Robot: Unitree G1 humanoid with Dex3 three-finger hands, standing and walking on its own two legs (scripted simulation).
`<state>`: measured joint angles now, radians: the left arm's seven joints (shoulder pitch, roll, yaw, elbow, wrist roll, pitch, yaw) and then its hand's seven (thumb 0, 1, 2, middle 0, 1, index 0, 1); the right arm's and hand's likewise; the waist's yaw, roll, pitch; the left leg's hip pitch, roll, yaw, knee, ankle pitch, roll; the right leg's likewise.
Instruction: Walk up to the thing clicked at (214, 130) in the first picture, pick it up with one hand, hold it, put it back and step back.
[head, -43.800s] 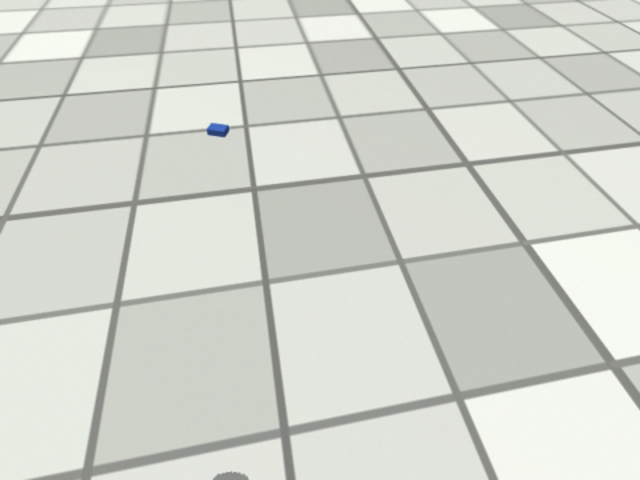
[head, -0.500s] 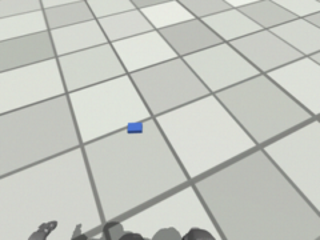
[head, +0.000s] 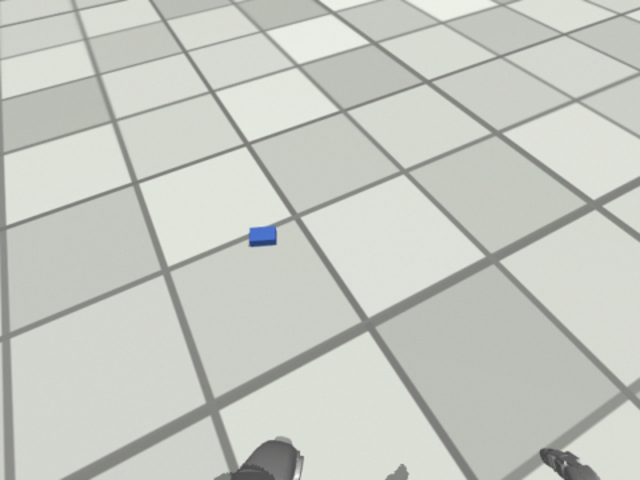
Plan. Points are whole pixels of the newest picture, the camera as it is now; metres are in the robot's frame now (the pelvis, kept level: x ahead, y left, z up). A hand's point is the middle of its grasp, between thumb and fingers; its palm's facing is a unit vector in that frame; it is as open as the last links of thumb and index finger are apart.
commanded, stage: step back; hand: left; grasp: from above
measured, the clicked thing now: (263, 236) +1.05 +0.30 -0.74
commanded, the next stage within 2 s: stand in 1.06 s
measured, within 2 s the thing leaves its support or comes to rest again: neither
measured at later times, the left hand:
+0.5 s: hand out of the picture -0.01 +0.26 -0.14, palm faces +0.11 -0.92 -0.37, open 7.4 cm
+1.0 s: hand out of the picture +0.07 +0.30 -0.14, palm faces +0.10 -0.93 -0.36, open 7.4 cm
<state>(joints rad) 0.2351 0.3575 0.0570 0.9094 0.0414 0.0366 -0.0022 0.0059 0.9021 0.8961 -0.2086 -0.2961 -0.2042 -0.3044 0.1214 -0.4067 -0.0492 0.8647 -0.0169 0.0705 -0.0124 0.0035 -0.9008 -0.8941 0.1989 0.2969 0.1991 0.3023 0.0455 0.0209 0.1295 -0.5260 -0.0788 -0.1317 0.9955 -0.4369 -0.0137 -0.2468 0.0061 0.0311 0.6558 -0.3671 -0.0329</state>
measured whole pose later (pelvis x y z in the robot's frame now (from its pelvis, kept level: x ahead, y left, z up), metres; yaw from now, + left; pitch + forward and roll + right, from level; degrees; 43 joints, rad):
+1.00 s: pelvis +0.00 +0.03 +0.01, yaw +5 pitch -2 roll +0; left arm 0.10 0.37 0.02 1.07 0.00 -0.02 0.00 0.01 0.90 0.90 -0.21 -0.30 -0.20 -0.30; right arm 0.05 -0.33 -0.02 1.07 -0.02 -0.01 0.00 0.00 -0.90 -0.89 0.20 0.30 0.20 0.30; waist 0.02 0.00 0.07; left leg -0.20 0.01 0.01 0.51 -0.27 0.00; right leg -0.15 -0.02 0.00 0.48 -0.29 0.02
